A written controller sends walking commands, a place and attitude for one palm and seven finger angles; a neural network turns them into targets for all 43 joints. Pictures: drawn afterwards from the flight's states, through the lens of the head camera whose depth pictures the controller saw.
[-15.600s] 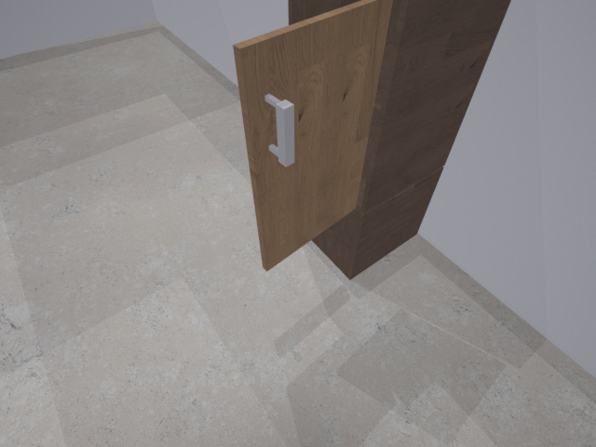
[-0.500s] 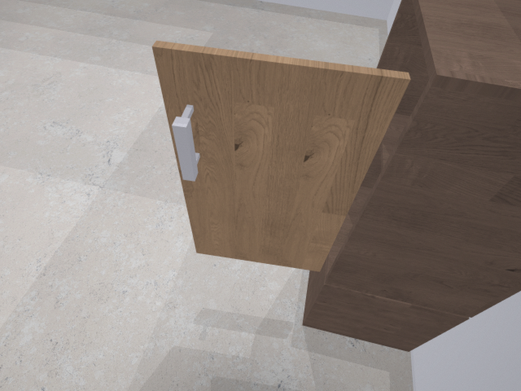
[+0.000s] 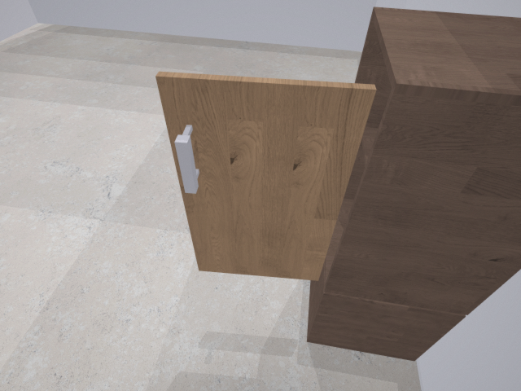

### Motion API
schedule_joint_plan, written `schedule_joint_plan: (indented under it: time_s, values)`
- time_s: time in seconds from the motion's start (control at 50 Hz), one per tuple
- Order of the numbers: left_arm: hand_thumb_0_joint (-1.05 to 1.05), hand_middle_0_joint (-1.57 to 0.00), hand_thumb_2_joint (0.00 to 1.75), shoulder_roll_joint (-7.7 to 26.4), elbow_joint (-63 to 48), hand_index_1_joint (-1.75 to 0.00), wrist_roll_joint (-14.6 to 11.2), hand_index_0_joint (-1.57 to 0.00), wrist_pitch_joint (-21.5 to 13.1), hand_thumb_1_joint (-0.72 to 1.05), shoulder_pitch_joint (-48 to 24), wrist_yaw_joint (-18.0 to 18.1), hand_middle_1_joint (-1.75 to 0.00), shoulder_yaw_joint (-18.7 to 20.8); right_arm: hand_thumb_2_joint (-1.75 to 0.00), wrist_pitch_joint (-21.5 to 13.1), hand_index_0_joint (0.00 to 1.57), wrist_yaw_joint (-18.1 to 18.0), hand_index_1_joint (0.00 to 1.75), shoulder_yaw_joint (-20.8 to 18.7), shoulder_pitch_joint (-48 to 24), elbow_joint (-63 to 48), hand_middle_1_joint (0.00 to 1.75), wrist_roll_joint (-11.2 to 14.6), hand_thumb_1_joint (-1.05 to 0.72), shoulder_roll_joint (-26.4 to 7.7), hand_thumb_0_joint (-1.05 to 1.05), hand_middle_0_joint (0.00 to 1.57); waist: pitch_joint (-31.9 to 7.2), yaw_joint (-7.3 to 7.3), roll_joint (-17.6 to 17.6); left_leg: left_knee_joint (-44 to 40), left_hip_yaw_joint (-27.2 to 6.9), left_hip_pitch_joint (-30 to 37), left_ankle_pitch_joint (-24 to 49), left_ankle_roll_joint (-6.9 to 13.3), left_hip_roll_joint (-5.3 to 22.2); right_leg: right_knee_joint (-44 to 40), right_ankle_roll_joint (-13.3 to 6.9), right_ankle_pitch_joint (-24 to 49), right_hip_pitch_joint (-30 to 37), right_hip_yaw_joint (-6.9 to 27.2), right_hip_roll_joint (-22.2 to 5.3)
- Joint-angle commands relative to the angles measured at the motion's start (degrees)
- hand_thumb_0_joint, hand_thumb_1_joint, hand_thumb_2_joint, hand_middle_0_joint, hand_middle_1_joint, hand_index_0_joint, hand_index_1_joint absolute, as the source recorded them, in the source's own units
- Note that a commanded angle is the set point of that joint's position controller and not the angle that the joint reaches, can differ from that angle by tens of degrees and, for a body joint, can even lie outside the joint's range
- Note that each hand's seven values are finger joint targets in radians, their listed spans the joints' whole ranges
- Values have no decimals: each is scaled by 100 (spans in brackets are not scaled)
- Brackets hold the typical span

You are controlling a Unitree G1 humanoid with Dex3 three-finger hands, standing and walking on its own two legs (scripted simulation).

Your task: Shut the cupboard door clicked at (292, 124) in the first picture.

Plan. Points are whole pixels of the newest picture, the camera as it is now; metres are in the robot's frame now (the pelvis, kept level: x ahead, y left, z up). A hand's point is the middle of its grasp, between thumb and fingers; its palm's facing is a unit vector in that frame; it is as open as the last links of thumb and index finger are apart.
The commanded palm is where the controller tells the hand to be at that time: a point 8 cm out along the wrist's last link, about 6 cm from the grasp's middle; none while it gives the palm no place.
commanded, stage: come to a stop and stand still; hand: left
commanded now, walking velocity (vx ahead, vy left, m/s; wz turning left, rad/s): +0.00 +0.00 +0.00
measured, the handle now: (190, 159) +0.49 +0.16 +0.10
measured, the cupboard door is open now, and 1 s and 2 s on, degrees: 95 95 95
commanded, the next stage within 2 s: look again from close up in 0.30 s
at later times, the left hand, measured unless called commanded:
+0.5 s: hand out of the picture -0.03 +0.19 -0.18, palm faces +0.03 -0.99 -0.15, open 7.4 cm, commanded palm none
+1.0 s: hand out of the picture +0.02 +0.21 -0.18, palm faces +0.02 -0.99 -0.16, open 7.4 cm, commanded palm none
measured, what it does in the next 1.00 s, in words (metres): stands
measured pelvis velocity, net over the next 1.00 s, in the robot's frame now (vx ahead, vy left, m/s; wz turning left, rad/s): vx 0.02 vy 0.05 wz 0.00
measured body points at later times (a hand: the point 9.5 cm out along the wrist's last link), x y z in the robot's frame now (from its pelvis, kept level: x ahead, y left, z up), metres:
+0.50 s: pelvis +0.00 +0.03 +0.00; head +0.01 +0.05 +0.45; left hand -0.03 +0.24 -0.16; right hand +0.01 -0.19 -0.15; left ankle +0.03 +0.11 -0.74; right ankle +0.02 -0.11 -0.74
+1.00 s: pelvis +0.02 +0.05 +0.01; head +0.02 +0.07 +0.45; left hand +0.02 +0.27 -0.16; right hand +0.04 -0.19 -0.14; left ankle +0.03 +0.11 -0.74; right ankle +0.02 -0.11 -0.74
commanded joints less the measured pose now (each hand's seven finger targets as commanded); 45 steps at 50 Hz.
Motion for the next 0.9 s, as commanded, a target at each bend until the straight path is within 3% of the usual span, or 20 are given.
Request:
schedule_joint_plan:
  time_s: [0.0,0.04,0.08,0.18,0.22,0.48,0.88]
  values:
    - [0,-20,90,647,-300,-30,-6,-20,-81,90,241,50,-30,143,-90,-113,20,-11,30,-111,253,-271,30,-26,-90,-602,0,20,555,-11,2,-868,-666,-563,-958,93,373,-896,-183,-1258,-450,802,-549]
    - [0,-20,90,622,-281,-30,-5,-20,-79,90,340,45,-30,140,-90,-131,20,-9,30,-107,254,-266,30,-22,-90,-615,0,20,515,35,130,-981,-763,-686,-1074,117,406,-795,-162,-1091,-330,748,-525]
    - [0,-20,90,604,-253,-30,-1,-20,-81,90,423,45,-30,122,-90,-133,20,-14,30,-100,263,-242,30,-9,-90,-598,0,20,553,71,26,-1058,-782,-780,-1152,135,421,-812,-148,-1045,-263,709,-512]
    - [0,-20,90,548,-143,-30,-7,-20,-104,90,562,45,-30,94,-90,-155,20,-19,30,-75,373,-129,30,13,-90,-574,0,20,473,61,-57,-1049,-787,-710,-974,142,422,-800,-146,-862,-227,707,-549]
    - [0,-20,90,517,-86,-30,-13,-20,-110,90,594,49,-30,77,-90,-176,20,-21,30,-67,379,-79,30,22,-90,-584,0,20,438,65,65,-1080,-857,-718,-981,147,430,-734,-140,-742,-179,693,-554]
    - [0,-20,90,384,264,-30,-5,-20,-144,90,762,73,-30,-11,-90,-242,20,-52,30,-41,281,197,30,88,-90,-537,0,20,394,98,-13,-1117,-805,-359,-225,177,492,-705,-53,180,80,552,-593]
    - [0,-20,90,439,344,-30,-7,-20,-100,90,577,88,-30,5,-90,-277,20,-79,30,-31,66,334,30,93,-90,-621,0,20,332,139,55,-1158,-796,47,725,177,515,-732,47,575,322,440,-672]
